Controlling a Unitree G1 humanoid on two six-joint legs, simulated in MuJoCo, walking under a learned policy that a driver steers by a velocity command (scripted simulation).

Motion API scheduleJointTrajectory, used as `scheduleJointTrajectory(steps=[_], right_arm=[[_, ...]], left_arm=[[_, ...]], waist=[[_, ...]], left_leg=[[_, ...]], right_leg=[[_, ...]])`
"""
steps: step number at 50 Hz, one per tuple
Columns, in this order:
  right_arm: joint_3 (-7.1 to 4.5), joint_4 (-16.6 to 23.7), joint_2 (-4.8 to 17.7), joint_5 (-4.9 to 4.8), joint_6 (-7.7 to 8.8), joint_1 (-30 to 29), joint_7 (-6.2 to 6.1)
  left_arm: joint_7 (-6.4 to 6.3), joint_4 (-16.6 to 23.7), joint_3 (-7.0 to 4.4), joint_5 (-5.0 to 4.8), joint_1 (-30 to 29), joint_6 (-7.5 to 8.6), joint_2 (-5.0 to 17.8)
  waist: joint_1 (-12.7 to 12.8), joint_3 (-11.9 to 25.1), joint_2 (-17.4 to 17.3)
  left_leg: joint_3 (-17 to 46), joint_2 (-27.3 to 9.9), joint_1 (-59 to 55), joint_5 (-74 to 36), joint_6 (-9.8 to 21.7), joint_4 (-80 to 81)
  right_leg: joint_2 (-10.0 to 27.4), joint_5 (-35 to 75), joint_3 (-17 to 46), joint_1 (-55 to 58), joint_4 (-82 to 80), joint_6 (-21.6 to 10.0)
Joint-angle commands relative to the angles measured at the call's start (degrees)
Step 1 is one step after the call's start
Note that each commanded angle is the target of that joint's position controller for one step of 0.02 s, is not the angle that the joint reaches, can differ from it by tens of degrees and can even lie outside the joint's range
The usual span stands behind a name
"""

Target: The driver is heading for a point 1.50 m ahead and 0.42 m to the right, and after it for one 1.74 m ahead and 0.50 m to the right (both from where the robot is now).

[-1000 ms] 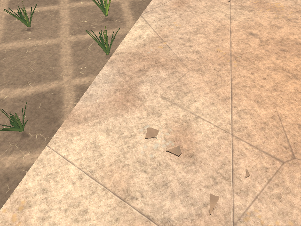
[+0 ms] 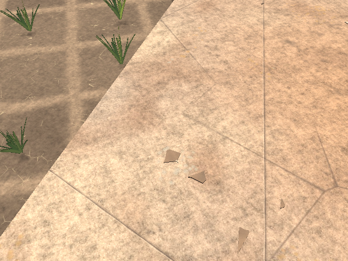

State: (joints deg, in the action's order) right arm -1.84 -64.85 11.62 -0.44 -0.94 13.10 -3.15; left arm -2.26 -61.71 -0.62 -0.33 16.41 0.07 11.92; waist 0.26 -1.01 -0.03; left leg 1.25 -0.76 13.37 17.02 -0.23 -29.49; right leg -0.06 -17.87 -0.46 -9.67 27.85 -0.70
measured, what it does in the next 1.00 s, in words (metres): walks ahead: right foot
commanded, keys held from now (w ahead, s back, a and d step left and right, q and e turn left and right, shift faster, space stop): w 0.48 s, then no key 0.08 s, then e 0.26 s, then w+e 0.18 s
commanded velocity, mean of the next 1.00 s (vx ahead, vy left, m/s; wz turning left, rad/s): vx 0.29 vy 0.00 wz -0.14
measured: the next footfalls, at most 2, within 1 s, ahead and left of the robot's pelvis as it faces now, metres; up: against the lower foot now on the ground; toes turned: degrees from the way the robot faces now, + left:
right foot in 0.62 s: +0.44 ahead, -0.09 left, +0.00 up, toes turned -3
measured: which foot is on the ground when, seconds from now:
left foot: down 0.00-0.64, up 0.66-1.00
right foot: down 0.00-0.18, up 0.20-0.60, down 0.62-1.00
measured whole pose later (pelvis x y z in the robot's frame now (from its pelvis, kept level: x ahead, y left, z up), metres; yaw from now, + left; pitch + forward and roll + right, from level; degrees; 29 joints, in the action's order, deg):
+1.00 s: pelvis +0.35 +0.00 +0.00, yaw -10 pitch +3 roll +0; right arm -3.1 -49.2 15.1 0.0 3.1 5.4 -2.3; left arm -1.2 -50.7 -4.2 -0.9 12.3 1.8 16.5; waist 3.1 -0.4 0.1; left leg 5.3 -1.8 29.8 13.5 -2.6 -40.0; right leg -5.9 -5.4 5.2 -18.8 21.5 -4.5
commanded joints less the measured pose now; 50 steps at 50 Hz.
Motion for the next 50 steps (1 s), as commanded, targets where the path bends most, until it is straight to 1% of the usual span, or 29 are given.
scheduleJointTrajectory(steps=[1,3,4,6,8,9,10,11,12,13,14,16,18,21,24,26,28,30,31,32,33,34,35,36,37,41,43,45,50], right_arm=[[-0.85,2.5,5.2,-0.17,1.41,-0.3,0.06],[-0.38,3.7,2.9,-0.31,3.4,-1.5,1.18],[-0.5,4.2,3.2,-0.59,4.14,-2.0,1.75],[-0.48,4.4,2.8,-1.51,5.12,-0.2,2.44],[-1.44,0.7,3.9,-1.13,5.77,7.8,2.55],[-2.26,-1.0,5.7,-0.75,5.77,13.5,2.54],[-3.75,-2.2,11.3,-0.89,5.9,21.9,2.36],[-3.59,-2.1,13.2,-0.19,6.85,24.4,3.12],[-2.27,-0.6,9.2,0.07,7.75,19.1,3.15],[-1.56,0.9,6.9,0.0,8.23,15.3,3.35],[-1.23,1.9,6.7,0.02,8.25,12.7,3.74],[-0.17,2.3,4.2,0.33,7.47,12.7,3.85],[0.01,2.2,4.8,0.6,6.75,15.1,3.18],[-0.13,3.3,7.2,0.81,6.19,14.7,2.06],[-0.62,3.1,8.9,0.3,6.22,17.3,1.63],[-0.78,2.7,8.7,-0.08,5.92,17.5,1.47],[-1.18,2.9,9.6,0.23,5.37,16.3,1.33],[-1.52,4.0,10.3,0.6,4.54,13.0,1.14],[-1.3,4.7,9.9,0.95,4.6,13.0,1.31],[0.01,5.5,4.9,2.74,5.25,19.0,1.82],[1.13,4.1,1.7,1.16,6.53,24.7,2.73],[-0.11,5.1,6.0,0.03,7.2,19.8,3.14],[-0.37,8.4,7.1,-0.69,7.19,11.5,2.69],[-0.88,9.1,7.9,-0.18,6.7,8.0,1.77],[-1.54,9.8,8.5,0.3,5.82,7.8,0.8],[-2.14,12.4,7.0,0.9,3.45,8.1,-0.91],[-2.46,14.1,7.9,1.01,3.08,4.5,-0.91],[-2.53,16.3,8.4,0.74,3.18,-0.8,-0.28],[-2.49,18.6,8.7,0.01,5.49,-7.2,1.35]], left_arm=[[-0.45,1.7,-2.13,-0.78,4.6,0.76,9.1],[-0.2,1.3,-3.49,-1.28,7.2,1.84,12.1],[-0.12,1.7,-3.64,-1.19,6.8,2.18,11.8],[0.33,3.5,-3.54,-1.43,2.8,2.67,11.1],[0.7,5.2,-3.37,-2.12,-1.3,2.48,10.1],[0.84,6.0,-2.93,-1.77,-2.5,2.83,8.6],[1.03,7.6,-1.89,-1.07,-3.3,3.66,4.7],[0.92,9.2,-1.9,-1.62,-4.0,4.78,4.4],[1.31,9.2,-2.26,-2.61,-4.0,5.53,5.8],[1.93,8.8,-2.24,-2.85,-3.6,6.14,5.9],[2.15,8.6,-2.59,-2.27,-3.9,6.62,6.3],[2.79,8.8,-3.47,-1.31,-5.7,6.68,7.5],[3.44,9.3,-3.13,-1.1,-7.2,5.95,5.2],[3.61,13.2,-1.98,-0.97,-16.3,5.5,3.0],[4.15,15.5,-1.49,-1.35,-22.2,5.42,3.3],[4.59,16.6,-1.56,-1.27,-23.9,5.57,4.1],[4.87,16.5,-2.47,-0.98,-20.6,5.94,6.2],[4.75,11.4,-4.46,-0.75,-5.5,6.0,9.8],[4.32,9.6,-5.17,-0.36,0.4,5.55,11.9],[3.85,8.7,-5.75,1.22,4.9,4.76,16.6],[4.23,8.8,-4.83,1.22,4.6,4.35,15.4],[4.4,10.3,-4.52,0.37,-0.8,3.95,13.3],[4.17,12.6,-4.01,-0.29,-8.3,3.93,11.4],[4.13,13.7,-3.52,-0.25,-11.9,4.07,10.1],[4.09,13.9,-3.48,0.17,-12.8,4.29,9.9],[3.43,13.8,-4.14,1.48,-11.3,3.86,11.5],[2.37,14.3,-4.67,0.65,-9.9,3.22,12.4],[1.41,15.0,-5.04,-0.42,-9.5,2.78,13.2],[0.3,15.2,-5.73,-0.87,-5.8,2.2,13.9]], waist=[[1.3,-7.4,4.3],[1.9,-7.6,10.6],[1.6,-8.3,10.1],[-1.1,-9.1,9.3],[-5.0,-7.2,5.9],[-6.7,-4.5,1.0],[-8.9,-0.8,-13.9],[-8.6,-0.2,-17.4],[-5.5,-4.2,-9.0],[-3.9,-5.5,-6.1],[-2.8,-5.7,-4.1],[-2.4,-5.3,-4.4],[-2.5,-4.6,-4.9],[-3.6,-7.0,-3.8],[-4.8,-8.1,-5.2],[-3.9,-8.9,-5.1],[-0.9,-4.9,-6.8],[6.6,5.0,-8.0],[9.0,9.2,-5.8],[5.6,18.0,9.2],[3.4,29.2,15.6],[3.3,24.3,8.8],[2.4,13.7,4.9],[1.0,7.9,-0.6],[-0.4,6.3,-1.4],[-3.1,5.5,3.8],[-2.1,7.1,4.8],[-0.9,6.0,7.3],[1.0,5.3,6.6]], left_leg=[[-2.6,2.1,8.9,17.7,2.8,-1.1],[-4.5,1.3,13.0,7.6,2.6,-12.5],[-3.1,-0.6,13.8,7.6,3.4,-15.8],[-2.7,-1.8,10.6,10.9,5.3,-10.1],[-5.9,2.0,-7.1,0.5,5.0,3.7],[-0.2,-1.0,-14.7,-0.3,5.1,6.0],[20.0,-13.1,-23.3,7.8,10.1,14.9],[38.5,-21.8,-23.5,12.0,16.6,20.6],[36.2,-22.2,-21.6,12.2,16.5,20.0],[29.1,-19.4,-20.4,10.2,14.4,19.9],[23.5,-17.2,-19.5,5.7,12.5,20.5],[13.8,-13.3,-17.9,-9.0,9.8,21.0],[8.8,-11.7,-16.8,-17.9,10.0,21.2],[4.4,-10.1,-11.1,-20.3,10.2,23.4],[2.6,-10.6,-9.2,-19.5,10.5,25.5],[1.1,-11.1,-11.4,-28.2,9.4,22.9],[0.0,-11.6,-15.1,-44.1,7.4,16.3],[-3.1,-9.3,-16.3,-56.2,4.3,0.8],[-4.2,-6.8,-8.9,-47.7,1.8,-10.7],[-5.6,0.8,9.2,-10.6,-1.4,-33.4],[2.1,6.3,16.5,21.1,-2.7,-49.6],[5.7,2.4,17.4,18.1,-2.0,-53.6],[3.3,0.5,21.0,14.2,-1.6,-52.1],[2.4,-1.5,20.6,11.0,-1.7,-49.4],[2.7,-2.9,17.2,8.7,-1.4,-46.1],[2.3,-2.3,11.5,5.7,-1.7,-33.5],[2.4,-2.3,12.8,1.7,-2.1,-26.3],[2.9,-1.9,14.4,-2.7,-2.2,-19.2],[2.3,0.8,10.1,-4.2,-2.5,-6.5]], right_leg=[[6.4,-28.4,9.9,-7.0,-11.9,-6.3],[16.3,-30.6,23.0,-4.0,-18.3,-11.5],[18.8,-29.0,25.9,-5.2,-19.8,-12.9],[17.7,-24.2,22.5,-7.0,-18.6,-11.3],[9.9,-15.3,11.8,-14.3,-11.1,-7.0],[6.1,-7.6,6.4,-18.5,-0.9,-4.9],[-0.4,-5.0,-2.7,-28.1,20.0,-1.1],[-2.6,-13.8,1.4,-35.7,34.1,-1.1],[1.4,-10.9,5.3,-40.4,42.0,-2.5],[3.7,-4.7,5.7,-42.0,43.4,-3.8],[5.4,0.1,4.8,-42.1,41.6,-4.4],[7.1,5.6,3.0,-38.8,36.3,-3.8],[6.8,8.3,0.6,-37.0,32.2,-2.2],[5.2,14.2,-1.6,-33.3,18.3,-0.3],[3.0,18.7,-3.7,-27.4,9.1,-0.5],[2.0,19.8,-3.2,-25.1,4.8,-1.7],[-0.1,19.8,-3.1,-18.6,3.0,-3.5],[-3.4,22.8,-4.4,-2.4,2.4,-6.1],[0.4,32.5,-0.9,9.7,2.4,-7.7],[14.8,52.5,17.0,29.5,7.5,-15.3],[24.4,54.1,38.0,35.6,-1.9,-24.4],[20.6,44.1,33.5,26.0,-5.0,-21.8],[17.5,38.3,25.7,15.2,-6.8,-18.9],[15.3,37.5,20.5,5.4,-9.2,-17.2],[13.7,36.7,17.6,-1.4,-10.5,-16.3],[10.1,32.7,14.0,-12.2,-13.1,-16.4],[9.5,14.0,16.4,-11.3,-15.4,-16.2],[9.2,-3.8,20.2,-10.9,-18.2,-14.8],[8.7,-8.4,23.4,-8.9,-16.8,-12.7]])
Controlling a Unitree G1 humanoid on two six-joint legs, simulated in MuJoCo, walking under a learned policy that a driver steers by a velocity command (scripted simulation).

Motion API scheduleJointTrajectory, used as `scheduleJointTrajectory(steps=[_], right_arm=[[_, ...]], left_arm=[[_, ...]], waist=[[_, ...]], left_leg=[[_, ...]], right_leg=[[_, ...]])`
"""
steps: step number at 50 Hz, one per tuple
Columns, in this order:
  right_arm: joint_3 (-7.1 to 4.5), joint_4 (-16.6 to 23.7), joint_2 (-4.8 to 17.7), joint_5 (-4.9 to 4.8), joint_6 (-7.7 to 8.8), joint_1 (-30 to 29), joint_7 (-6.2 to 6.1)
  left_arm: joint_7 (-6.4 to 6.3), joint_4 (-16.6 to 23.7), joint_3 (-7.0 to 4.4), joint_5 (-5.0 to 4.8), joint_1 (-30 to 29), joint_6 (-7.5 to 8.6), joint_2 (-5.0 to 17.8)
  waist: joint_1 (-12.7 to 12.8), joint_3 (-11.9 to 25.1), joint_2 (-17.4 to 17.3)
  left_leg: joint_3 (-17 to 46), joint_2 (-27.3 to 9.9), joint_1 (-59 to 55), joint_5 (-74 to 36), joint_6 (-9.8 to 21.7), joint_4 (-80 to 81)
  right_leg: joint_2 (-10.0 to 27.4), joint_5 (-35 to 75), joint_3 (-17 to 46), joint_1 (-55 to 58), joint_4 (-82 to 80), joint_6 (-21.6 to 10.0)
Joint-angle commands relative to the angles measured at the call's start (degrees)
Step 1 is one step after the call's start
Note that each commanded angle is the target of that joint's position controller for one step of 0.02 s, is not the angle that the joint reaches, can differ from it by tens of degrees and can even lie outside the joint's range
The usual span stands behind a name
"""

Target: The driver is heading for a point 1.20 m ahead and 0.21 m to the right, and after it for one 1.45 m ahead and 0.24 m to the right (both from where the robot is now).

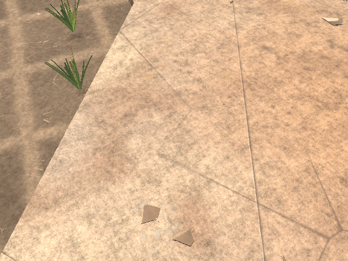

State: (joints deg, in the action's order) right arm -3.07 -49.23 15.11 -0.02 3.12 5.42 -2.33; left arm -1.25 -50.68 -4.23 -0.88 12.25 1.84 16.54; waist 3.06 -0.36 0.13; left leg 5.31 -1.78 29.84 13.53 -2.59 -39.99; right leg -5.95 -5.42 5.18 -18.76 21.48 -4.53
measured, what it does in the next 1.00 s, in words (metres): walks ahead, turning right: left foot, then right foot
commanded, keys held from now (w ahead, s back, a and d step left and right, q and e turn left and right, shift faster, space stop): w+e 0.60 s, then w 0.10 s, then w+q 0.30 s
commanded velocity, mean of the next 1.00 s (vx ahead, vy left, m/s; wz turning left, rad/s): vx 0.46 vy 0.00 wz -0.37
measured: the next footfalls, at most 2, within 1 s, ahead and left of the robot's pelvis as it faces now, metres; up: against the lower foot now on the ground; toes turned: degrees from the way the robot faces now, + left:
left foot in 0.10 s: +0.12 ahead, +0.15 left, +0.00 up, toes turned -7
right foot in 0.58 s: +0.32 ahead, -0.20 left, +0.00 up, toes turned -26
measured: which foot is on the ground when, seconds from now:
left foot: up 0.00-0.08, down 0.10-0.58, up 0.60-1.00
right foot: down 0.00-0.10, up 0.12-0.56, down 0.58-1.00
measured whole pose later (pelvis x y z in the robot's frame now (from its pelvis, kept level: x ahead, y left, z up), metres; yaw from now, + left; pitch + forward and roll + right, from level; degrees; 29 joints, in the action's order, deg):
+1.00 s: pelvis +0.42 -0.16 +0.00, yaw -22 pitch +2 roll -2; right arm -2.7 -44.0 15.5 -1.3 4.8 9.4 1.6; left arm 0.5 -46.9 -3.3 0.2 16.8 5.0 14.4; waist 2.6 -0.4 -3.1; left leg 1.0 -5.7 40.6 -8.0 1.3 -37.4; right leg -5.7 -16.2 -4.6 3.1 11.1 -4.2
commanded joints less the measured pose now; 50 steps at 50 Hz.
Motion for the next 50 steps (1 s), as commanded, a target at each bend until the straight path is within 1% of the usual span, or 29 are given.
scheduleJointTrajectory(steps=[1,3,4,5,6,7,8,9,10,12,14,18,22,25,27,28,29,30,31,32,33,34,35,36,38,41,44,47,50], right_arm=[[-1.35,3.1,5.3,-0.77,1.92,0.5,0.75],[-1.74,2.4,5.4,-1.42,2.84,3.7,0.96],[-2.22,1.5,6.3,-1.56,3.07,6.8,0.76],[-3.1,0.5,9.4,-1.06,3.11,12.8,0.19],[-3.82,0.3,13.0,0.44,2.44,14.9,-0.21],[-4.26,0.7,13.7,1.72,2.65,13.4,0.31],[-3.53,2.3,10.0,0.72,2.99,9.9,0.25],[-2.91,2.9,7.7,-0.14,3.03,7.9,0.14],[-2.67,3.4,7.2,-0.26,2.9,6.9,0.16],[-2.41,3.0,6.8,0.49,3.22,8.1,0.25],[-2.41,2.2,6.7,0.92,3.47,10.3,0.48],[-2.57,1.5,7.8,0.74,3.15,12.8,0.59],[-3.11,0.9,9.7,-0.16,2.66,15.3,0.63],[-3.63,0.3,10.8,-1.15,1.79,16.5,0.96],[-4.13,0.5,12.5,-1.54,1.08,16.0,0.85],[-4.32,0.6,13.3,-1.61,0.66,15.8,0.66],[-3.94,1.0,12.7,-1.58,0.53,15.7,0.4],[-2.82,2.7,10.1,0.18,1.07,16.4,0.47],[-0.16,6.2,2.6,1.19,3.1,20.8,1.46],[-1.29,6.1,7.8,-1.59,5.12,14.0,2.0],[-1.7,7.1,9.2,-3.02,5.67,10.5,2.12],[-1.54,6.7,8.8,-1.95,5.8,9.8,1.59],[-1.95,6.1,8.9,-0.63,5.46,9.9,1.27],[-2.08,5.4,8.7,-0.57,4.58,12.2,1.51],[-1.85,4.6,6.8,-0.74,2.88,14.4,1.9],[-1.43,5.9,5.6,-0.43,1.7,10.5,1.81],[-0.89,7.1,4.6,-0.73,2.18,5.8,2.51],[-0.15,9.0,3.4,-1.38,2.57,0.1,3.6],[0.07,11.4,3.4,-1.45,2.67,-3.5,4.87]], left_arm=[[-0.7,4.4,-2.13,-0.32,-1.2,0.15,9.2],[-0.71,5.5,-1.77,-0.48,-2.3,-0.49,8.1],[-0.63,6.4,-1.28,-0.49,-3.0,-0.7,6.6],[-0.47,7.6,-0.32,-0.46,-3.7,-0.65,3.0],[-0.02,8.8,0.42,-1.08,-2.2,0.09,-0.9],[0.33,11.1,-0.41,-0.96,-4.3,1.16,3.7],[0.69,10.4,-1.26,-0.67,-3.4,1.44,7.0],[0.93,9.0,-1.68,-0.35,-1.6,1.25,7.2],[1.02,8.4,-1.77,-0.06,-0.7,1.04,6.4],[1.58,8.9,-1.47,-0.07,-1.8,0.87,4.2],[1.84,9.9,-1.24,-0.35,-3.1,0.78,2.8],[2.55,13.1,-0.75,-0.43,-8.2,0.64,1.5],[4.22,16.2,0.17,-0.49,-14.3,0.76,-0.1],[5.22,18.0,0.11,-0.76,-16.2,0.59,0.5],[5.45,18.3,-0.84,-0.55,-13.5,0.43,2.5],[5.33,16.9,-2.08,-0.65,-7.3,0.29,4.7],[4.68,14.0,-4.08,-0.86,3.1,0.03,8.1],[3.12,12.0,-5.79,-0.94,12.1,-0.64,13.0],[3.03,12.7,-5.61,-0.96,10.1,0.13,17.9],[3.04,12.6,-3.98,-0.15,13.0,0.62,12.1],[3.25,11.3,-3.04,0.11,11.0,1.26,9.1],[3.24,11.9,-2.39,-0.27,6.4,1.61,7.6],[3.25,12.6,-1.78,0.12,2.0,1.76,5.9],[3.17,13.0,-1.23,0.87,-0.4,2.01,4.4],[3.11,12.1,-1.26,0.92,-1.3,2.93,4.5],[2.6,9.8,-1.36,1.07,0.5,3.92,5.3],[1.96,8.6,-1.05,1.28,1.5,4.08,5.3],[1.55,7.0,-1.21,1.19,4.1,4.19,6.6],[1.28,5.3,-1.39,0.79,6.2,3.38,7.0]], waist=[[-2.0,4.6,6.7],[-4.8,4.1,6.6],[-6.6,3.8,5.5],[-8.7,5.9,0.3],[-7.3,6.8,-11.3],[-6.4,2.7,-14.1],[-5.3,0.4,-10.6],[-4.4,-0.3,-9.2],[-3.8,-0.2,-8.6],[-4.6,-1.2,-7.4],[-5.3,-1.2,-6.6],[-7.0,-3.0,-6.6],[-8.9,-5.3,-5.9],[-8.3,-6.2,-6.0],[-5.3,-3.1,-7.7],[-1.5,1.1,-7.9],[3.7,7.1,-6.3],[6.6,13.4,1.9],[-0.2,21.4,15.1],[4.6,22.5,7.6],[4.0,14.0,6.7],[1.4,9.3,2.1],[-1.1,6.1,1.4],[-3.3,5.3,2.8],[-5.1,4.1,3.2],[-4.4,0.3,2.4],[-2.5,-1.5,2.3],[0.3,-3.7,1.6],[1.6,-5.0,1.0]], left_leg=[[-2.0,2.4,-8.3,0.5,0.2,6.2],[-2.8,2.7,-16.0,-0.5,1.5,14.0],[-2.7,1.0,-22.4,-0.5,2.6,18.3],[4.9,-8.0,-32.6,5.0,5.4,21.7],[20.8,-19.0,-38.6,16.9,10.1,26.6],[30.4,-23.9,-34.0,24.3,13.9,29.7],[26.2,-21.4,-32.7,23.9,13.2,30.1],[20.3,-18.2,-32.4,19.0,10.9,30.2],[15.6,-16.2,-31.5,14.5,9.4,30.6],[7.2,-13.9,-28.4,3.9,9.1,31.7],[1.7,-12.9,-27.6,-2.2,9.6,32.0],[-5.5,-12.5,-27.6,-8.7,10.1,32.4],[-10.1,-14.1,-28.9,-10.6,10.0,32.1],[-12.2,-15.9,-32.7,-16.4,9.3,29.3],[-15.0,-16.0,-33.6,-38.5,8.2,21.6],[-16.6,-15.3,-32.9,-49.7,7.4,12.7],[-18.5,-13.2,-27.3,-51.0,5.6,0.0],[-18.0,-10.9,-9.9,-25.3,2.9,-18.9],[-9.3,0.3,11.6,21.2,0.5,-36.3],[-0.4,-0.8,16.4,18.8,1.7,-40.9],[-1.7,-3.2,19.7,13.3,3.0,-39.7],[-1.9,-5.8,16.7,8.2,3.4,-35.5],[-2.0,-7.4,12.6,5.3,3.1,-31.5],[-1.5,-8.8,8.6,3.1,3.1,-29.9],[-2.3,-9.0,6.1,1.0,2.4,-27.4],[-2.6,-8.9,9.7,-7.1,1.1,-20.5],[-3.2,-6.9,8.9,-19.4,2.1,-8.0],[-4.3,-4.5,8.4,-24.7,3.5,1.0],[-4.5,-3.1,12.5,-21.8,5.1,5.6]], right_leg=[[14.4,-22.2,18.7,0.0,-9.7,-8.6],[12.6,-25.9,20.1,-2.8,-7.0,-7.0],[10.3,-27.2,19.3,-7.0,-3.8,-5.0],[6.5,-29.2,14.8,-15.6,7.5,-1.6],[-0.4,-26.7,3.9,-26.0,22.9,0.6],[3.5,-24.4,3.8,-33.3,30.8,0.4],[5.9,-19.7,4.6,-34.3,34.7,0.9],[6.6,-15.6,3.9,-34.0,36.7,1.9],[7.4,-12.6,2.9,-33.0,38.4,2.7],[8.5,-6.3,1.3,-31.3,41.8,4.0],[9.1,-2.0,0.4,-31.0,41.8,5.0],[10.1,4.2,-1.5,-29.1,31.7,5.9],[10.3,5.1,-5.7,-24.9,21.3,4.5],[9.4,-1.1,-8.2,-22.1,16.8,1.7],[5.8,-6.5,-11.5,-13.5,15.1,-1.0],[3.1,-6.7,-13.0,-4.5,13.3,-2.8],[0.8,-2.6,-12.7,11.1,10.0,-5.1],[10.5,-3.2,2.6,30.8,10.1,-8.8],[25.0,-16.4,36.7,45.0,1.7,-19.1],[26.0,-16.2,38.8,43.8,-4.2,-17.4],[24.2,-8.6,28.9,37.4,-3.8,-14.8],[21.6,-2.7,21.6,27.7,-3.8,-12.8],[19.3,3.0,16.2,19.3,-4.7,-11.7],[17.9,6.2,12.7,14.5,-6.5,-11.3],[17.3,11.6,8.3,10.0,-9.5,-11.6],[16.3,16.5,1.8,7.9,-11.9,-10.4],[14.1,14.9,-4.0,8.5,-13.1,-7.4],[15.8,12.4,-6.1,11.9,-14.9,-5.9],[18.4,16.0,-7.6,20.6,-12.6,-5.5]])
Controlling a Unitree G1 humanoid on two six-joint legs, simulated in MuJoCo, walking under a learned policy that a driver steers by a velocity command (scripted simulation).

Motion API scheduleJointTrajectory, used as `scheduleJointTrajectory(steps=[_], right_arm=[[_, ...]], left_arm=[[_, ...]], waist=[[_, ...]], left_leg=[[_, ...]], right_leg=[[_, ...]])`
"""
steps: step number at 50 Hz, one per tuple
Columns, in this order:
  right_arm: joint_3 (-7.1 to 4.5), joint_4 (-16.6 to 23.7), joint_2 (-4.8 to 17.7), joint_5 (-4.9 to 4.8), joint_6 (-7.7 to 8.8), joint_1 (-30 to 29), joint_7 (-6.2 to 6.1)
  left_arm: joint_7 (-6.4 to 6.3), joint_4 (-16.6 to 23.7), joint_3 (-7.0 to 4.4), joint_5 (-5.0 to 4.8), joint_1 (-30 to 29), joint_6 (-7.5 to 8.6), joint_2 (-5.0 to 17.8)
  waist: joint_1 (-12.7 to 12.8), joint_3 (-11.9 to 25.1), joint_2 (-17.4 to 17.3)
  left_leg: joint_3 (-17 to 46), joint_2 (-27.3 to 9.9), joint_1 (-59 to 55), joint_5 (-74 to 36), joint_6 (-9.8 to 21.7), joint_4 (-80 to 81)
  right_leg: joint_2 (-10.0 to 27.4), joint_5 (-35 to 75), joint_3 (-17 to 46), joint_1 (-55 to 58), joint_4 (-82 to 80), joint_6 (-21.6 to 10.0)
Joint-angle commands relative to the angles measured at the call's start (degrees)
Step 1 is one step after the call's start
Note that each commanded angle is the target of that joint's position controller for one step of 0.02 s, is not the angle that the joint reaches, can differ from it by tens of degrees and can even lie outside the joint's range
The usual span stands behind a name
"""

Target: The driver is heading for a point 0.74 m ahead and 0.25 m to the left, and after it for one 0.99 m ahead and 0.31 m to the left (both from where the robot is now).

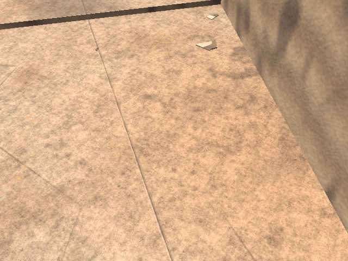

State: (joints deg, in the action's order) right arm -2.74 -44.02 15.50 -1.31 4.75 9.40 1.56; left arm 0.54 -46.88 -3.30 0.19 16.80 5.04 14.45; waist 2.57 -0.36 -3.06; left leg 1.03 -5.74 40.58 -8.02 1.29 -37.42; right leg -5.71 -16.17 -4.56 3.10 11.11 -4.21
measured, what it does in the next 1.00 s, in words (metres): walks ahead, turning left: left foot, then right foot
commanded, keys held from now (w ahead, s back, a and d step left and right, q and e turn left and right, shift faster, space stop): w+q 0.08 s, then q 0.72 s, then w+q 0.20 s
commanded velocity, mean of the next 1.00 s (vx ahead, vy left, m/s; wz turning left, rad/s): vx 0.19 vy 0.00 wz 0.53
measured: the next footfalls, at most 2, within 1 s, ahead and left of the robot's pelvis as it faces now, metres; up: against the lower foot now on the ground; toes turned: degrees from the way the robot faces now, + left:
left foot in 0.12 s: +0.27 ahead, +0.12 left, +0.00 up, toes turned +6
right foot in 0.60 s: +0.41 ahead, -0.07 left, +0.00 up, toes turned +27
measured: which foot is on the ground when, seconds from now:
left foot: up 0.00-0.10, down 0.12-0.60, up 0.62-1.00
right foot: down 0.00-0.12, up 0.14-0.58, down 0.60-1.00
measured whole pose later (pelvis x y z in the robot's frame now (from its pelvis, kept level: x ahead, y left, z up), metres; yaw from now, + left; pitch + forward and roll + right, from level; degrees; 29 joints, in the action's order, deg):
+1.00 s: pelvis +0.29 +0.04 +0.00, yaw +36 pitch +2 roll -1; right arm -4.1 -34.9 17.2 -1.3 -2.8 12.9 0.8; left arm -0.8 -41.9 -4.5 -1.5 11.2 0.5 17.5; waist 1.3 0.1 0.2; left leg -2.8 -1.4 16.3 19.8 1.7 -33.2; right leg 5.7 -15.1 -6.8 -15.6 28.8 1.4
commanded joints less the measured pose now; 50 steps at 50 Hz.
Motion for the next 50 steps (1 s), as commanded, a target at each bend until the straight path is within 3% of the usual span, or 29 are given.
scheduleJointTrajectory(steps=[1,4,5,6,7,8,9,10,11,12,13,16,18,22,26,28,29,30,31,32,33,34,35,38,40,44,47,49,50], right_arm=[[-0.24,7.0,3.1,-0.05,1.07,-8.2,1.47],[-1.01,8.4,4.9,0.26,0.63,-5.7,2.35],[-1.95,7.9,6.8,0.61,0.33,-1.1,2.27],[-3.33,6.4,9.5,0.9,0.37,7.2,1.8],[-4.59,5.8,13.9,1.46,0.19,14.4,0.87],[-4.95,6.8,18.2,1.9,0.6,12.5,0.86],[-4.08,7.8,13.2,1.48,-0.02,15.2,0.55],[-3.38,8.7,11.4,1.48,-0.38,11.1,0.24],[-3.13,9.2,10.0,0.65,-0.84,7.6,-0.01],[-2.87,10.1,9.2,0.45,-1.34,4.9,-0.35],[-2.7,10.7,9.1,1.27,-1.63,3.6,-0.6],[-3.19,10.9,10.4,1.66,-1.91,1.1,-0.95],[-3.56,10.7,11.4,1.32,-2.63,1.4,-1.67],[-3.58,10.9,11.3,0.55,-4.88,1.1,-3.01],[-3.6,11.5,11.0,0.77,-6.13,1.3,-3.3],[-3.44,12.2,10.4,0.42,-6.31,0.1,-3.36],[-3.24,12.6,9.7,0.1,-6.38,-1.0,-3.43],[-2.51,13.1,7.1,0.61,-6.27,0.9,-3.37],[-1.83,13.4,4.6,1.09,-6.04,6.3,-3.25],[-2.82,13.8,9.0,1.46,-5.43,6.2,-3.03],[-4.05,12.5,12.5,0.95,-5.55,6.1,-2.9],[-4.47,11.4,12.6,0.48,-6.28,5.4,-3.07],[-4.39,11.1,11.6,0.26,-7.15,5.0,-3.29],[-3.17,12.6,7.3,-0.15,-8.01,2.7,-2.92],[-2.88,13.6,6.4,-0.17,-8.1,0.8,-2.77],[-2.5,14.9,6.3,0.14,-7.83,-0.7,-1.61],[-3.14,14.0,7.5,0.2,-7.27,1.7,-0.86],[-3.44,10.6,6.7,0.09,-6.83,8.2,-0.68],[-4.1,8.1,7.5,-0.24,-6.59,13.9,-1.01]], left_arm=[[-0.68,1.3,-2.4,-0.36,2.0,-0.3,9.3],[-1.61,1.8,-2.9,-0.44,0.5,-1.75,11.3],[-2.11,2.3,-2.97,-0.23,-0.4,-2.4,11.9],[-2.63,2.9,-2.75,-0.3,-1.8,-2.85,11.9],[-3.02,4.5,-1.87,0.37,-1.1,-2.3,10.3],[-1.39,6.0,0.76,2.04,8.3,-0.86,2.2],[-0.34,4.8,-0.39,0.87,3.7,0.59,9.5],[0.0,7.5,-0.7,-1.34,-1.9,1.07,10.3],[-0.38,8.3,-0.3,-0.86,-4.4,1.13,9.5],[-0.9,8.5,-0.61,-0.1,-5.5,0.56,9.7],[-1.16,8.8,-0.89,0.02,-4.6,-0.45,9.8],[-2.23,8.0,-0.4,0.43,-0.8,-2.33,7.4],[-2.81,8.1,-0.18,0.72,-1.9,-2.82,6.8],[-2.68,9.2,-0.22,0.23,-7.0,-3.48,6.9],[-1.97,10.7,-0.7,-0.17,-10.9,-2.91,7.7],[-1.61,10.5,-1.33,-0.26,-9.2,-2.02,8.4],[-1.49,9.8,-1.7,-0.22,-7.2,-1.51,8.7],[-1.76,9.9,-2.48,0.59,-5.6,-1.33,11.6],[-2.29,10.6,-3.44,1.85,-7.7,-2.13,16.1],[-2.1,9.7,-3.39,2.26,-4.3,-2.54,14.1],[-2.15,10.5,-2.63,1.71,-5.2,-2.61,11.2],[-2.3,10.8,-2.18,1.16,-7.0,-2.95,9.2],[-2.46,11.2,-1.83,0.48,-8.6,-3.36,8.2],[-3.09,10.9,-2.11,0.79,-9.3,-4.55,9.2],[-3.3,10.5,-2.38,0.96,-8.4,-5.14,9.7],[-2.74,9.8,-3.67,-0.81,-8.1,-4.76,12.9],[-1.58,9.0,-4.04,-1.79,-8.4,-3.75,13.7],[-1.1,8.1,-3.66,-2.4,-9.2,-3.55,12.3],[-0.81,7.8,-2.87,-1.84,-9.0,-3.39,9.3]], waist=[[2.1,-4.8,4.2],[-0.7,-0.7,6.8],[-3.4,2.2,8.0],[-8.0,6.5,7.4],[-10.7,13.2,1.7],[-3.1,22.2,-13.3],[-9.1,29.3,-3.7],[-8.4,20.9,-2.0],[-6.6,13.5,4.4],[-4.8,8.4,6.1],[-2.6,6.7,4.9],[0.0,6.1,1.1],[-0.3,8.1,-0.1],[-2.0,9.8,-2.5],[-3.3,7.9,-5.6],[-1.9,7.5,-6.7],[-0.5,7.1,-6.6],[-1.4,8.9,-2.2],[-6.0,8.3,13.9],[-3.7,9.5,19.5],[-3.1,8.7,13.7],[-3.2,7.3,10.1],[-3.4,6.0,9.2],[-2.7,4.1,11.7],[-1.4,5.2,13.6],[-0.1,5.7,15.1],[-1.3,3.9,14.2],[-4.5,3.6,11.2],[-6.2,4.2,6.5]], left_leg=[[-0.7,1.4,2.8,2.3,1.8,3.7],[-5.3,5.7,-3.0,12.3,4.4,3.6],[-6.9,8.2,-8.9,15.1,5.5,3.3],[-7.0,10.2,-20.7,10.6,7.0,6.9],[4.6,2.2,-38.9,-4.9,10.7,7.2],[35.5,-15.0,-62.3,-16.6,24.2,7.1],[38.5,-14.0,-64.4,-15.9,23.5,10.7],[29.6,-12.3,-58.3,-18.1,20.5,11.5],[24.0,-9.7,-48.9,-18.4,18.4,12.9],[20.8,-8.1,-40.3,-18.7,17.4,14.7],[19.0,-6.6,-33.2,-18.5,17.2,16.8],[14.0,-3.4,-24.3,-22.3,16.4,18.2],[12.8,-2.1,-23.7,-22.3,15.3,16.7],[14.7,0.1,-23.7,-7.1,11.7,15.0],[21.4,-0.3,-26.6,3.0,10.5,12.6],[24.5,0.3,-28.4,3.2,9.0,9.7],[24.4,2.0,-27.4,5.6,7.2,7.5],[22.0,4.8,-22.9,16.3,4.6,1.4],[11.6,13.6,-11.4,41.0,0.6,-9.6],[7.5,12.8,-5.0,48.8,-2.4,-22.9],[7.9,10.2,-4.0,44.9,-3.7,-30.4],[7.0,9.1,-3.5,40.9,-4.8,-33.0],[6.3,8.2,-3.3,38.2,-5.8,-34.1],[1.7,7.2,-5.5,32.9,-6.9,-29.2],[0.4,6.1,-6.8,32.4,-7.1,-23.8],[-2.6,4.0,-15.0,31.0,-4.2,-10.1],[-5.0,4.6,-21.6,29.6,-0.6,-0.5],[-7.7,6.9,-31.8,25.1,2.0,9.0],[-5.2,6.9,-39.9,27.0,3.7,11.7]], right_leg=[[19.1,29.8,1.8,1.5,-0.7,-5.5],[19.6,54.8,-0.5,6.1,9.1,-3.6],[18.7,64.9,-1.2,6.0,16.9,-2.7],[16.7,66.1,-2.7,1.6,29.2,-0.7],[13.2,47.1,-3.4,-11.6,47.3,2.2],[-0.1,-18.0,2.4,-37.6,70.3,6.6],[1.3,-19.7,12.7,-39.9,75.0,5.9],[4.5,-15.7,12.9,-43.4,72.8,5.1],[6.8,-12.7,11.2,-43.9,68.1,5.2],[8.0,-11.0,10.1,-42.6,64.5,5.8],[8.8,-9.8,10.3,-38.4,62.2,6.2],[8.0,-6.8,8.5,-33.7,52.4,8.7],[6.9,-2.3,8.3,-32.9,46.5,10.1],[5.3,5.7,9.2,-30.9,37.2,10.6],[3.7,3.2,10.7,-30.0,28.2,9.5],[3.5,4.8,10.8,-26.3,19.6,8.0],[4.5,11.7,10.3,-21.3,12.0,6.6],[13.1,18.4,16.3,-13.4,10.5,3.4],[25.3,35.8,29.1,-6.1,11.0,-5.1],[31.6,39.2,38.8,-5.4,9.3,-12.8],[29.4,36.7,33.5,-6.4,10.3,-12.4],[25.2,33.3,26.6,-7.6,11.3,-9.5],[22.4,30.3,22.1,-9.0,11.2,-7.5],[18.8,28.0,14.0,-11.9,8.8,-7.0],[19.9,28.4,12.2,-9.8,8.6,-8.1],[21.7,0.1,11.4,-13.4,3.0,-7.3],[22.8,-8.0,10.5,-16.1,2.5,-6.1],[20.7,-11.8,6.5,-20.9,7.4,-3.7],[17.8,-13.2,2.4,-26.4,16.1,-1.1]])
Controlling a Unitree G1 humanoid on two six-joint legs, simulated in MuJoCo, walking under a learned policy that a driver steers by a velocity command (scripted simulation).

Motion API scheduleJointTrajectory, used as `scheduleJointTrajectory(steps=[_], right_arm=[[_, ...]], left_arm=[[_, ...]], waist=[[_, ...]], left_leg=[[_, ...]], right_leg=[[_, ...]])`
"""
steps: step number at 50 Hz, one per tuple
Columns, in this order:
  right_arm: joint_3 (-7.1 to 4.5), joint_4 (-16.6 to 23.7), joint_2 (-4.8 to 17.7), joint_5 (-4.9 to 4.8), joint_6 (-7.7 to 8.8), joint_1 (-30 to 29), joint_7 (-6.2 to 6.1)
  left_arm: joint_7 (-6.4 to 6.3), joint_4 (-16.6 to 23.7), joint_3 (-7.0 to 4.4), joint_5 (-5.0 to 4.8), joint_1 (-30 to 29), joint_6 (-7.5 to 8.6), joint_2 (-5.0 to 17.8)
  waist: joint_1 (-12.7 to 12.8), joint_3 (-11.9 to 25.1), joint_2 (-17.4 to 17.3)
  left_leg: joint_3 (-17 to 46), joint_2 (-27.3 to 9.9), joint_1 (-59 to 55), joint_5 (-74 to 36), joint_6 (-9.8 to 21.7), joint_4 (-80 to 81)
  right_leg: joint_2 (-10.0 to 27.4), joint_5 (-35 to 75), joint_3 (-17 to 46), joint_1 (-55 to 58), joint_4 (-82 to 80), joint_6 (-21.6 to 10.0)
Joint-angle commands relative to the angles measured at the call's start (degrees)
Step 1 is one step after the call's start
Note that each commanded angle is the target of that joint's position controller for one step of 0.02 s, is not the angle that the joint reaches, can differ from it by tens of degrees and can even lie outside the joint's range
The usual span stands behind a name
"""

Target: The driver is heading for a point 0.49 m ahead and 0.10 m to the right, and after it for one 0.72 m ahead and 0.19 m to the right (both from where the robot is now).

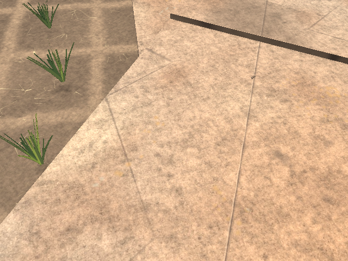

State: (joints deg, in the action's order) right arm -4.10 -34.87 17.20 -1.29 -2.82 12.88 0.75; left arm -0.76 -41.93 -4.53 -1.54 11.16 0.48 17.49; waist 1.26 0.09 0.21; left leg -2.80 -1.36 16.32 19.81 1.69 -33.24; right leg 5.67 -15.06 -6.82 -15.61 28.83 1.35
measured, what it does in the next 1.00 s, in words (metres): walks ahead, turning right: left foot, then right foot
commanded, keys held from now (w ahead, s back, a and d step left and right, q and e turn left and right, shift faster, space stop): w+q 0.04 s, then w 0.12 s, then w+e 0.84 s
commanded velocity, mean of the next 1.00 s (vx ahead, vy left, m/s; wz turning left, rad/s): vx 0.45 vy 0.00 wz -0.20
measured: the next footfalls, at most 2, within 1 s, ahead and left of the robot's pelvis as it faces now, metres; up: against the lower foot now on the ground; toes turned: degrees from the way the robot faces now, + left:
left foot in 0.02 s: +0.02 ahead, +0.11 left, +0.00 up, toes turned +3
right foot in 0.48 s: +0.39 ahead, -0.09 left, +0.00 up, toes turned -1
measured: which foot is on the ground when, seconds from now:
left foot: up 0.00-0.00, down 0.02-0.48, up 0.50-0.94, down 0.96-1.00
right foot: down 0.00-0.00, up 0.02-0.46, down 0.48-0.96, up 0.98-1.00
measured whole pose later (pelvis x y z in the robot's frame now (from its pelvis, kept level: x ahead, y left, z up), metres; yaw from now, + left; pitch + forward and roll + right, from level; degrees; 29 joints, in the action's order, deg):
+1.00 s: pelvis +0.53 +0.02 -0.01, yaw -18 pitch +2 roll +1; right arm -2.0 -34.9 15.8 0.6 7.1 5.4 0.4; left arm -0.4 -43.2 -4.0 -1.7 20.8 1.7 18.1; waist 3.8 -0.4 1.4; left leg 1.9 1.4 26.6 7.4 0.4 -31.5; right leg -5.5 -29.0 12.4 -11.2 47.2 -2.2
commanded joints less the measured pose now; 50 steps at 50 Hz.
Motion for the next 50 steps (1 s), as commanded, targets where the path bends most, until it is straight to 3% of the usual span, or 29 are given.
scheduleJointTrajectory(steps=[1,2,3,4,6,9,12,16,19,20,22,23,24,25,26,27,28,29,30,31,34,36,39,43,45,47,48,49,50], right_arm=[[-3.97,-1.8,10.4,-0.38,1.44,16.4,-1.01],[-4.6,0.1,16.4,0.69,3.2,16.0,-0.33],[-3.42,0.6,11.8,1.39,4.73,12.9,-0.23],[-2.18,0.6,8.7,1.31,5.71,10.1,-0.49],[-1.26,0.8,6.5,0.71,5.9,7.1,-0.97],[-1.15,-0.2,7.0,1.24,6.08,8.6,-1.83],[-1.22,-1.8,7.6,1.25,6.34,10.5,-2.1],[-1.43,-4.4,8.4,1.1,6.79,12.6,-1.94],[-1.63,-5.9,8.7,0.62,6.56,12.8,-1.7],[-1.74,-6.1,9.0,0.58,6.4,12.3,-1.85],[-2.07,-6.0,10.3,1.0,5.9,11.4,-2.45],[-2.11,-5.8,10.7,1.36,5.41,10.7,-2.75],[-1.88,-5.5,10.6,1.39,5.17,10.3,-3.08],[-0.83,-4.0,8.4,2.81,5.65,11.5,-3.38],[1.47,-3.1,0.8,2.64,7.09,18.9,-1.94],[0.61,-2.7,6.7,0.59,8.94,10.7,-1.15],[0.23,-0.4,8.2,-1.23,10.08,4.5,-0.64],[0.58,0.1,7.7,-0.41,10.9,1.9,-0.88],[0.17,0.2,7.7,1.08,11.09,0.9,-1.17],[-0.03,0.2,7.6,1.46,10.65,2.1,-1.14],[0.39,0.1,5.7,2.31,8.91,4.0,-1.32],[1.05,1.6,4.2,2.8,8.61,0.1,-1.56],[1.81,3.0,2.3,2.45,9.17,-7.4,-1.25],[0.98,4.1,4.4,0.9,9.93,-11.7,-0.42],[0.06,3.9,6.1,0.64,10.28,-10.3,-0.18],[-1.26,2.3,7.8,0.84,10.73,-2.9,-0.49],[-2.16,1.9,10.6,1.93,10.93,4.6,-1.0],[-3.37,0.2,15.6,3.03,10.14,10.2,-1.01],[-2.9,-0.3,12.0,1.8,9.7,11.1,-0.49]], left_arm=[[1.23,4.5,-0.1,1.65,-6.0,1.53,1.4],[1.33,9.0,-0.39,1.33,-10.6,3.02,2.4],[1.72,9.0,-1.23,-0.23,-12.2,4.34,6.4],[2.22,7.7,-1.68,-0.58,-10.3,5.05,7.9],[2.42,4.8,-1.73,1.65,-7.7,5.5,7.5],[3.08,3.3,-0.86,1.52,-8.1,5.31,4.9],[3.6,3.1,0.29,0.61,-11.2,4.83,3.0],[4.85,4.6,1.23,-0.25,-16.0,4.83,2.4],[5.92,5.5,1.5,-0.11,-17.0,4.96,2.5],[6.14,5.6,1.38,0.0,-16.5,5.03,3.0],[5.9,5.0,0.39,0.33,-12.1,4.79,5.1],[5.35,3.7,-0.67,0.37,-6.2,4.6,6.8],[4.59,2.0,-1.86,0.22,2.0,4.24,8.9],[3.56,1.1,-2.9,0.16,11.3,3.64,13.2],[4.03,0.8,-3.05,-0.1,12.2,4.21,15.5],[3.68,0.7,-2.09,-0.43,12.4,4.1,10.2],[3.18,1.3,-1.76,0.05,9.4,4.06,9.5],[2.9,2.2,-1.52,0.35,6.1,4.06,9.0],[2.72,3.0,-1.15,0.73,3.3,4.01,7.8],[2.39,4.0,-0.75,1.52,1.8,4.0,7.0],[1.65,4.2,-0.75,0.89,0.8,4.02,6.8],[1.08,3.9,-1.14,0.72,1.6,4.05,8.2],[0.48,3.0,-1.41,0.06,4.2,3.4,8.9],[0.07,1.6,-1.52,-0.56,8.4,2.27,8.9],[-0.01,1.7,-1.59,-0.28,8.2,1.94,8.7],[0.2,2.3,-1.08,0.2,7.3,1.76,6.8],[0.59,3.3,0.26,0.92,7.5,2.04,3.0],[0.63,4.9,1.57,-0.14,14.8,2.71,-1.0],[0.49,4.5,0.99,-1.14,15.2,2.81,3.9]], waist=[[-6.9,2.7,-11.2],[-6.8,0.2,-17.3],[-6.4,-2.6,-11.8],[-4.2,-4.7,-10.7],[-2.7,-4.1,-7.5],[-2.8,-2.4,-6.9],[-4.5,-3.5,-7.1],[-6.3,-7.5,-6.5],[-6.2,-8.5,-5.6],[-5.5,-7.8,-5.7],[-2.9,-2.3,-7.6],[0.1,2.3,-7.9],[4.5,7.1,-6.5],[7.1,14.3,1.5],[0.8,22.4,15.4],[5.8,20.3,8.2],[5.6,11.5,6.1],[3.5,6.7,-0.4],[1.3,3.2,-2.0],[-0.8,2.4,-0.3],[-2.9,0.3,2.0],[-2.0,-1.4,2.1],[1.4,-1.5,2.7],[3.0,-0.1,4.1],[1.6,0.5,5.5],[-2.8,3.4,6.0],[-6.3,10.5,1.5],[-4.1,18.4,-15.9],[-4.7,17.2,-17.1]], left_leg=[[19.5,-10.8,-23.5,4.3,8.4,14.0],[45.3,-20.3,-22.1,15.4,18.9,21.9],[43.6,-20.8,-20.4,18.3,18.9,25.1],[37.5,-18.6,-19.4,14.0,16.3,24.6],[26.5,-13.5,-18.1,0.1,12.3,23.5],[17.1,-10.1,-17.6,-15.5,10.2,24.0],[11.0,-9.0,-16.2,-18.5,8.6,24.9],[7.7,-10.9,-15.8,-16.6,8.5,27.2],[5.5,-13.1,-20.0,-23.1,8.1,25.4],[4.3,-13.4,-21.6,-29.8,7.5,23.4],[2.0,-13.1,-24.8,-53.6,5.8,15.3],[0.0,-11.7,-24.7,-63.9,4.6,6.5],[-2.0,-9.9,-18.4,-65.1,2.6,-5.7],[-2.4,-7.1,-3.3,-44.1,0.4,-24.5],[4.5,5.6,19.0,11.8,-3.3,-44.0],[11.6,3.4,24.5,11.0,-2.1,-48.0],[10.7,0.8,27.6,6.1,-1.1,-46.4],[9.9,-1.7,25.8,2.2,-0.5,-41.8],[9.3,-3.0,23.2,0.2,-0.9,-37.4],[9.5,-3.9,19.8,-1.1,-1.3,-35.9],[7.5,-4.9,17.6,-2.1,-3.9,-28.7],[6.0,-4.3,17.3,-8.3,-5.5,-21.1],[5.2,-1.4,12.3,-21.8,-6.3,-6.2],[7.3,0.8,9.4,-23.5,-6.0,2.7],[8.2,0.9,7.6,-18.7,-4.5,4.6],[7.0,0.3,-3.5,-16.2,-1.3,7.8],[14.4,-8.0,-16.4,-12.5,2.5,7.1],[39.1,-21.4,-35.3,-1.7,11.7,11.1],[50.6,-24.2,-35.2,12.3,13.0,15.1]], right_leg=[[0.3,-18.3,-1.6,-22.2,21.4,-1.5],[-7.0,-21.4,6.2,-38.3,31.5,-0.7],[-3.0,-16.3,11.1,-40.7,35.7,-2.1],[-1.3,-8.8,11.3,-40.6,34.4,-3.1],[0.1,0.5,10.3,-35.7,29.1,-1.8],[-1.4,10.4,7.7,-30.0,23.0,0.4],[-2.1,17.4,6.4,-26.2,13.8,0.7],[-2.7,21.0,5.3,-23.8,5.7,-1.2],[-3.4,17.4,4.9,-24.0,2.5,-3.9],[-4.3,15.5,4.5,-22.7,1.7,-5.0],[-7.9,11.2,2.2,-15.4,2.6,-7.1],[-10.6,10.2,0.3,-7.6,2.8,-8.4],[-11.3,12.2,1.1,5.8,1.8,-10.2],[-0.5,12.3,17.5,24.3,3.1,-14.3],[13.4,-3.5,51.2,41.4,-4.4,-26.0],[11.7,-9.1,52.6,39.8,-10.7,-23.1],[10.4,-6.7,44.3,32.3,-12.1,-20.6],[8.2,-0.9,39.0,23.0,-13.0,-19.2],[6.1,5.6,34.6,15.4,-13.9,-18.7],[4.6,9.1,32.3,10.4,-15.4,-18.9],[2.8,14.4,27.1,1.6,-17.9,-19.7],[0.8,16.2,23.7,-2.5,-18.4,-18.7],[-2.6,12.8,20.5,-4.8,-16.3,-15.2],[-0.4,7.2,26.5,1.5,-11.3,-13.3],[1.2,6.8,30.3,5.4,-7.3,-12.0],[-1.2,9.7,29.7,4.4,0.4,-9.5],[-4.4,5.5,25.8,-0.5,14.7,-7.5],[-12.8,-15.7,17.0,-19.5,34.3,-3.4],[-8.5,-18.1,16.9,-28.6,44.0,-2.5]])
